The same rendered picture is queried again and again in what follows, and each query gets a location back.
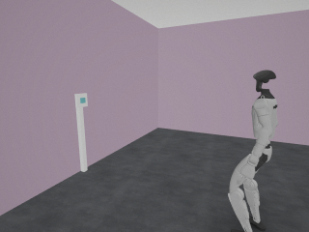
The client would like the left robot hand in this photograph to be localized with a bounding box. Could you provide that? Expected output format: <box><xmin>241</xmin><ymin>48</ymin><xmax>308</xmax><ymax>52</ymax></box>
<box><xmin>237</xmin><ymin>163</ymin><xmax>256</xmax><ymax>189</ymax></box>

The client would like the robot left shin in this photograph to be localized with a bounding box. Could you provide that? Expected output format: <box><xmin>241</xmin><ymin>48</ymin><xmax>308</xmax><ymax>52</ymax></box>
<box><xmin>228</xmin><ymin>191</ymin><xmax>253</xmax><ymax>232</ymax></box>

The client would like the right robot foot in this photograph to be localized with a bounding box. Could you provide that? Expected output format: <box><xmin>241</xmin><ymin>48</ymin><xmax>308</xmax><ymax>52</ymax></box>
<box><xmin>249</xmin><ymin>216</ymin><xmax>266</xmax><ymax>232</ymax></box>

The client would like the left robot forearm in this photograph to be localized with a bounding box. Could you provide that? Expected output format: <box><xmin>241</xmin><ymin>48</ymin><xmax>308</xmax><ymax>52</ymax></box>
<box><xmin>247</xmin><ymin>129</ymin><xmax>269</xmax><ymax>167</ymax></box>

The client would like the panel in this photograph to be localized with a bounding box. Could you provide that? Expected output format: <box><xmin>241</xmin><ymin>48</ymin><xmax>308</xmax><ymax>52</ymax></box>
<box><xmin>74</xmin><ymin>93</ymin><xmax>88</xmax><ymax>172</ymax></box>

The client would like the robot left upper arm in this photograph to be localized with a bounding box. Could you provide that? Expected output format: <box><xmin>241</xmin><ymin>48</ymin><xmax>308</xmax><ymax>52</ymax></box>
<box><xmin>253</xmin><ymin>99</ymin><xmax>272</xmax><ymax>137</ymax></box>

